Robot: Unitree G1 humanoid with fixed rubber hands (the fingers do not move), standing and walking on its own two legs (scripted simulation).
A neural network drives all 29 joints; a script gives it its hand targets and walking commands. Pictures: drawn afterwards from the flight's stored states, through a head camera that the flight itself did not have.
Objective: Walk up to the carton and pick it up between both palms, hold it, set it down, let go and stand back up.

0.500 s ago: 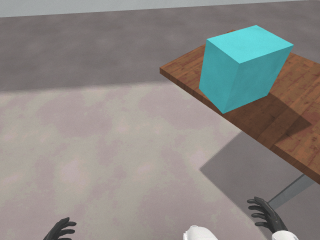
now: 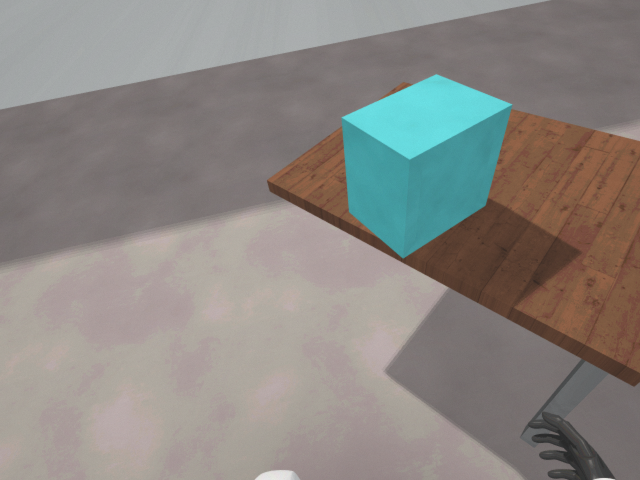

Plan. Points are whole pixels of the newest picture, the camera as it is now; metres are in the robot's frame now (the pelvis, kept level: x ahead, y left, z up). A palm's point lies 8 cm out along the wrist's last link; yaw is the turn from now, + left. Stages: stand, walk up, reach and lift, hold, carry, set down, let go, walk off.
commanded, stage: walk up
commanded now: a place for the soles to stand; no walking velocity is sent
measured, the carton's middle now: (419, 165) +0.74 -0.19 -0.06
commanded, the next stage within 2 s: none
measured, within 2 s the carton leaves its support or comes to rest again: neither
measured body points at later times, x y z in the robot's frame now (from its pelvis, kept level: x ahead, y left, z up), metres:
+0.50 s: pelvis +0.10 +0.10 -0.02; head +0.13 +0.11 +0.43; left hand +0.28 +0.37 -0.12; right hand +0.15 -0.23 -0.08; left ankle +0.05 +0.16 -0.72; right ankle +0.19 -0.04 -0.69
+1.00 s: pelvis +0.19 +0.17 -0.02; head +0.22 +0.18 +0.43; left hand +0.43 +0.41 -0.11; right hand +0.13 -0.16 -0.09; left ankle +0.22 +0.27 -0.72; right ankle +0.22 +0.00 -0.67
